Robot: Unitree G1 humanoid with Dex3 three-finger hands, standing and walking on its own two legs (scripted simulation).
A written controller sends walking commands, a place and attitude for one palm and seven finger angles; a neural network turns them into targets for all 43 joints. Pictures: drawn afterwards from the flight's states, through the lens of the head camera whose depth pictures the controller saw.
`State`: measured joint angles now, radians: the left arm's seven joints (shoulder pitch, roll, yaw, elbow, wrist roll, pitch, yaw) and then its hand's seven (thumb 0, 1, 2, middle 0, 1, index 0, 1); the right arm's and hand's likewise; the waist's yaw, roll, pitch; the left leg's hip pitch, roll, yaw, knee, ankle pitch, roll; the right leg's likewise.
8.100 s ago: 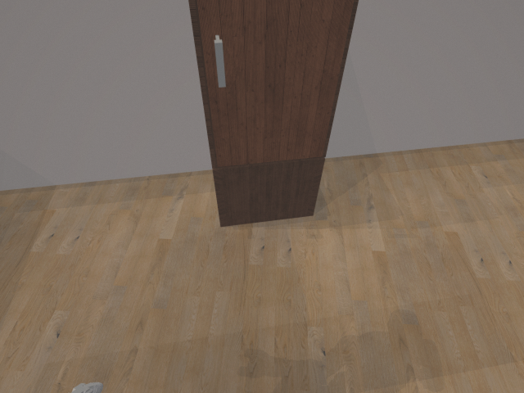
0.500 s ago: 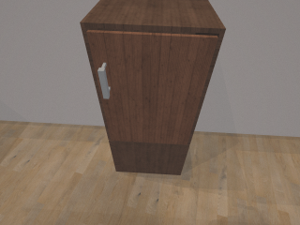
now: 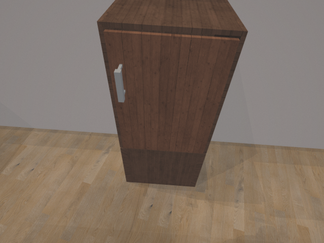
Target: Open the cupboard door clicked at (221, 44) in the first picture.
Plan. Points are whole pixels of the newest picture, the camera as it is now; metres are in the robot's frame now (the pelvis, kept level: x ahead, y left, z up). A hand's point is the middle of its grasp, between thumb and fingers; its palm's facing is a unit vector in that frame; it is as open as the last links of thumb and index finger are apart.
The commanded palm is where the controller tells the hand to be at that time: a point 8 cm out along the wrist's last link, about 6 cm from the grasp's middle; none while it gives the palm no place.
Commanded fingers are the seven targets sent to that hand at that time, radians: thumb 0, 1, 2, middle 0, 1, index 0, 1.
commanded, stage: come to a stop and stand still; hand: left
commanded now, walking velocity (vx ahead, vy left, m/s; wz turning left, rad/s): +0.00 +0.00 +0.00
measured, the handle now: (121, 83) +0.62 +0.19 +0.07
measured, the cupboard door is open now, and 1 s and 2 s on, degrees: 0 0 0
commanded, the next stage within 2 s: look again from close up in 0.16 s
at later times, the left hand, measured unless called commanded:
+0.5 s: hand out of the picture -0.07 +0.16 -0.18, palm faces +0.08 -0.99 -0.15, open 7.4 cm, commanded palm none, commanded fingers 0.00 0.90 0.90 -0.20 -0.30 -0.20 -0.30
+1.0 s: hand out of the picture -0.06 +0.16 -0.17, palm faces +0.08 -0.99 -0.15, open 7.4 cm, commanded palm none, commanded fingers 0.00 0.90 0.90 -0.20 -0.30 -0.20 -0.30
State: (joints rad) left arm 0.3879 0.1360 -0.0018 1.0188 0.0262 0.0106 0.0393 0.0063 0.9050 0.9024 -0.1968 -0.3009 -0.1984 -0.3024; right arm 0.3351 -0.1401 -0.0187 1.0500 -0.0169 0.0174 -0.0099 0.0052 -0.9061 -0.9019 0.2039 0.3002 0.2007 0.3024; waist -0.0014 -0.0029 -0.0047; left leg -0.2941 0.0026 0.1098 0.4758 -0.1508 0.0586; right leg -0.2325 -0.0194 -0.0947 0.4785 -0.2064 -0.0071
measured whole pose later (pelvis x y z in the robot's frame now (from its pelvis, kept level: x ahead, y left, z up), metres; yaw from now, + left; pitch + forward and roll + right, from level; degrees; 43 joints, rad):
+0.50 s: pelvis -0.01 +0.02 +0.00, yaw +0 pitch -2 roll -1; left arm 0.46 0.09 0.01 1.08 0.03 0.00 0.05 0.01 0.91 0.90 -0.20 -0.30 -0.20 -0.30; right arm 0.33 -0.11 -0.03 1.10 -0.01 0.02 -0.02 0.01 -0.91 -0.90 0.20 0.30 0.20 0.30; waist 0.01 0.00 0.00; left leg -0.30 -0.02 0.12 0.45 -0.13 0.07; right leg -0.25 -0.03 -0.07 0.47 -0.20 0.01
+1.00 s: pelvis +0.00 +0.02 +0.01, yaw +0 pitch -1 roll -1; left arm 0.46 0.09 0.02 1.08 0.03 0.01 0.04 0.00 0.91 0.90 -0.20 -0.30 -0.20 -0.30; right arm 0.33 -0.11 -0.03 1.11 -0.02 0.02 -0.02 0.00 -0.90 -0.90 0.20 0.30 0.20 0.30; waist 0.01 0.01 -0.02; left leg -0.28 -0.04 0.11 0.42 -0.20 0.07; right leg -0.24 -0.02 -0.04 0.46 -0.30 0.00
